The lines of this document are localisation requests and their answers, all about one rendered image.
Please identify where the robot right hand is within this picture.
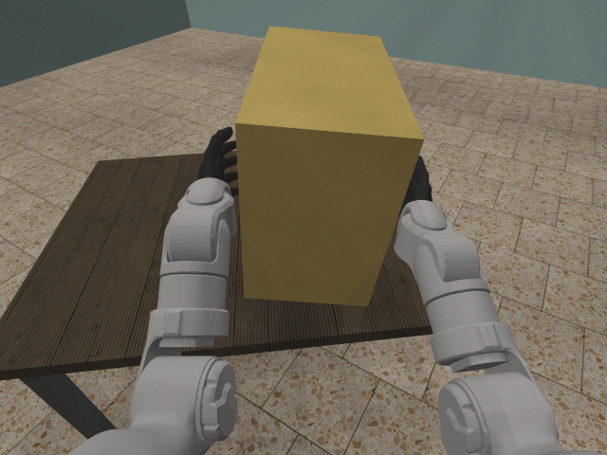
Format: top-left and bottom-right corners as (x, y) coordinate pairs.
(398, 156), (432, 217)

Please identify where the robot right upper arm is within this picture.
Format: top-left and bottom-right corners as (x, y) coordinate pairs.
(438, 372), (604, 455)

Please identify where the table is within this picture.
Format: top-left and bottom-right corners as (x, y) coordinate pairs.
(0, 151), (433, 440)

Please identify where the carton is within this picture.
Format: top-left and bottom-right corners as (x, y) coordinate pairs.
(235, 26), (424, 306)

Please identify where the robot left upper arm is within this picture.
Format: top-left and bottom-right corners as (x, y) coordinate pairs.
(66, 356), (238, 455)

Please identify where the right robot forearm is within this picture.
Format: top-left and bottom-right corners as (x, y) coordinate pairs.
(394, 200), (559, 439)

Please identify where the robot left hand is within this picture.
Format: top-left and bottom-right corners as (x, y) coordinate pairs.
(197, 127), (239, 196)

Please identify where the left robot forearm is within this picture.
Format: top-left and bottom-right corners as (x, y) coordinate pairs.
(130, 177), (237, 424)

